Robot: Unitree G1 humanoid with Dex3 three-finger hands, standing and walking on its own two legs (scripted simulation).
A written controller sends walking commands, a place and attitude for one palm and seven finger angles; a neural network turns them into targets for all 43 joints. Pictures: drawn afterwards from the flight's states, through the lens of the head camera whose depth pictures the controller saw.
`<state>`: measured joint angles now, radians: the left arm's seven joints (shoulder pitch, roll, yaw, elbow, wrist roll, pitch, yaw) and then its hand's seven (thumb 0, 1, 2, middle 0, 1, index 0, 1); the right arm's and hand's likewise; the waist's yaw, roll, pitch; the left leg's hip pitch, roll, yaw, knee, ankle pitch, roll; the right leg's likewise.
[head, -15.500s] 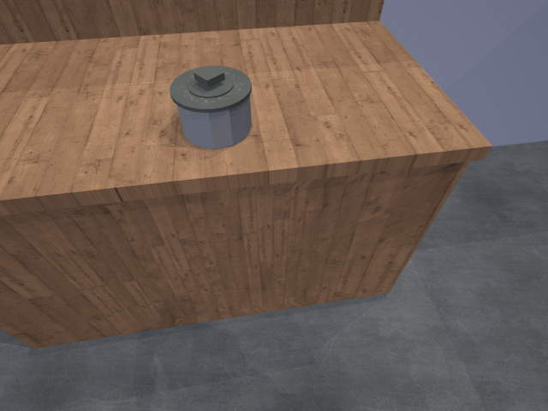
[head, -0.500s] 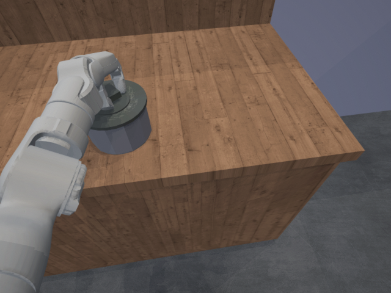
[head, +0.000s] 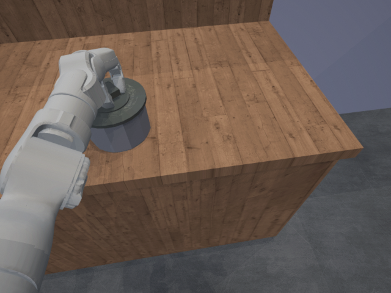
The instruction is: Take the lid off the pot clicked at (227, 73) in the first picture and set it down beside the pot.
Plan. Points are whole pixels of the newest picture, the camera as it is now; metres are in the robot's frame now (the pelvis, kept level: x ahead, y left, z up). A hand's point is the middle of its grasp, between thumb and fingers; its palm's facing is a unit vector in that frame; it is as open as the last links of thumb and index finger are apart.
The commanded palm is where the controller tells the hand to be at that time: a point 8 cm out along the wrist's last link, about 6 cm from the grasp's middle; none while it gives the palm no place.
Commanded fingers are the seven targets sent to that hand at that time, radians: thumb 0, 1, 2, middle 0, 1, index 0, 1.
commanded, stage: close the fingers and squeeze the knob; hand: left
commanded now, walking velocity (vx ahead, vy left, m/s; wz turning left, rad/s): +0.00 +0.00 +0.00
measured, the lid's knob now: (106, 91) +0.51 +0.16 +0.14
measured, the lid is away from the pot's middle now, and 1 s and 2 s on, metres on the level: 0.00 0.00 0.01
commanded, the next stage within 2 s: lift the lid straight up in 0.38 s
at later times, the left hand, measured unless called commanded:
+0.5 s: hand (103, 89) +0.49 +0.16 +0.16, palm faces -0.40 -0.14 -0.91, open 7.1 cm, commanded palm +0.49 +0.16 +0.22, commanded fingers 0.00 0.65 0.88 -0.80 -1.13 -0.94 -1.14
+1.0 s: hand (100, 77) +0.49 +0.16 +0.19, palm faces -0.36 -0.15 -0.92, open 6.8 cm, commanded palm +0.49 +0.16 +0.26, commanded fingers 0.00 0.66 0.89 -0.80 -1.13 -0.94 -1.14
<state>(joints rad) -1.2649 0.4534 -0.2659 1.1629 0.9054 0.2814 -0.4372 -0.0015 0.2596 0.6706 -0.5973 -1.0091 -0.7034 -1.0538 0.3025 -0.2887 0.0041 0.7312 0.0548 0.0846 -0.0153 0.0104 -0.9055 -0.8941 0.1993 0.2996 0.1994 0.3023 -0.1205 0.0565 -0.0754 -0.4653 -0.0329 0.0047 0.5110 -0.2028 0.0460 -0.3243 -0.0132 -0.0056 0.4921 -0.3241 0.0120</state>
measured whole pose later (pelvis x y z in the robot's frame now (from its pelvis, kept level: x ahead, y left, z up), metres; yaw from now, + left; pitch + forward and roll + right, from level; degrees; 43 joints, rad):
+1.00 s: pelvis +0.00 -0.01 +0.00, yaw +0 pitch +9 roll +0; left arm -1.34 0.47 -0.25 1.20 0.92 0.31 -0.45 0.05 0.24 0.70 -0.59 -1.02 -0.79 -1.06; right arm 0.29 -0.29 0.02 0.74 0.06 0.04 -0.03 0.01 -0.91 -0.89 0.20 0.30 0.20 0.30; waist -0.12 0.06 -0.08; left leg -0.46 -0.03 0.00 0.51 -0.21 0.04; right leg -0.33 -0.01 -0.01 0.51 -0.34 0.01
